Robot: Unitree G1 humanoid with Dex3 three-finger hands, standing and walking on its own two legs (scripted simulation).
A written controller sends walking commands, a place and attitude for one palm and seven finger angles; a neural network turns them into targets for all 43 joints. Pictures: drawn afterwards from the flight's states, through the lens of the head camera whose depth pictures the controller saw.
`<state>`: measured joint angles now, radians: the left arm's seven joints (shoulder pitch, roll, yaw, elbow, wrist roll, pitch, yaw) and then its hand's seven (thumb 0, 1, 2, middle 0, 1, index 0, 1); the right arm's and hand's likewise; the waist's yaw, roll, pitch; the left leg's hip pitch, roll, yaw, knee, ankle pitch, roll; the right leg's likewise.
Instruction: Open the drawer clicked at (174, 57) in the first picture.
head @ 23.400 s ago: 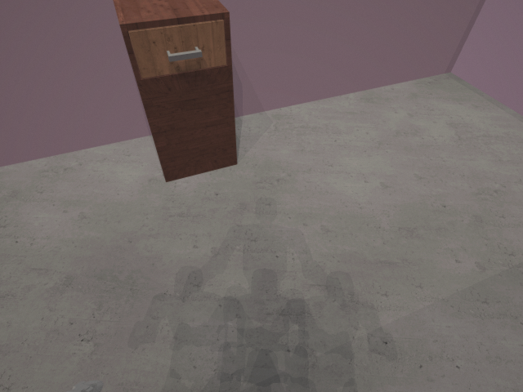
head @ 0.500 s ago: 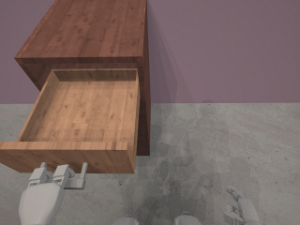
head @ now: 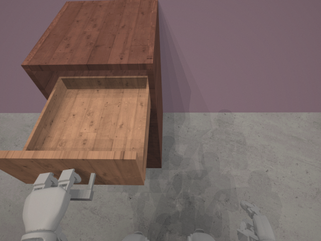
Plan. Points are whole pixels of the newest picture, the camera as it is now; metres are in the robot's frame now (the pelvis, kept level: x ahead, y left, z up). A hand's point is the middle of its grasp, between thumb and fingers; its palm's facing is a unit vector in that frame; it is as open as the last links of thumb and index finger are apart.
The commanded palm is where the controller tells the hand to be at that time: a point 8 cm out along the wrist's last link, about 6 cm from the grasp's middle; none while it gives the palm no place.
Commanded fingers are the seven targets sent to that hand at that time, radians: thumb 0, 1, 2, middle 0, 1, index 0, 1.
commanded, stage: lift the hand off the handle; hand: left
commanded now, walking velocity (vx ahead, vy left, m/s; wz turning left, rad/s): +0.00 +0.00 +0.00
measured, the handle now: (68, 186) +0.25 +0.26 -0.02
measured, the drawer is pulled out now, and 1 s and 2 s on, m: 0.30 0.30 0.30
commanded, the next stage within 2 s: none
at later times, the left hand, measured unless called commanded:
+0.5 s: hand (56, 202) +0.20 +0.26 +0.02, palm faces -0.03 -0.09 -1.00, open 13.7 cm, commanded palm +0.18 +0.25 +0.07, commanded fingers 0.00 -0.50 0.30 -0.30 -1.20 -0.30 -1.20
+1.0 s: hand (49, 197) +0.20 +0.25 +0.06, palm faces +0.01 -0.10 -1.00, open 13.8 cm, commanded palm +0.18 +0.25 +0.11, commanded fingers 0.00 -0.50 0.30 -0.30 -1.20 -0.30 -1.20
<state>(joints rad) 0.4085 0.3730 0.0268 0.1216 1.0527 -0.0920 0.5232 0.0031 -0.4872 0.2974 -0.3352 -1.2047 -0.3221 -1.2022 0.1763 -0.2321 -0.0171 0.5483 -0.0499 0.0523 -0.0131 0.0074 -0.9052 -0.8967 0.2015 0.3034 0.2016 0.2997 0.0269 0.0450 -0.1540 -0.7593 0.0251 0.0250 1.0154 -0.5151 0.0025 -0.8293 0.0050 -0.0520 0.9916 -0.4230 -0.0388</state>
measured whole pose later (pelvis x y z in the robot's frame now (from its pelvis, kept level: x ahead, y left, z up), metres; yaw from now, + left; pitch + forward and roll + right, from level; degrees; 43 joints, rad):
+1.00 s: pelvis +0.02 +0.01 +0.03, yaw -1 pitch +9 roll +0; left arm 0.54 0.37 -0.01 -0.15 1.01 -0.03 0.40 0.00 -0.49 0.30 -0.32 -1.20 -0.32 -1.20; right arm 0.17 -0.23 -0.01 0.52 -0.04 0.05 0.03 0.01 -0.91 -0.90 0.20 0.30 0.20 0.30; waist 0.08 0.07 -0.12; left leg -0.48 0.01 0.05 0.80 -0.46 0.01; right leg -0.57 0.00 -0.02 0.80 -0.38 -0.02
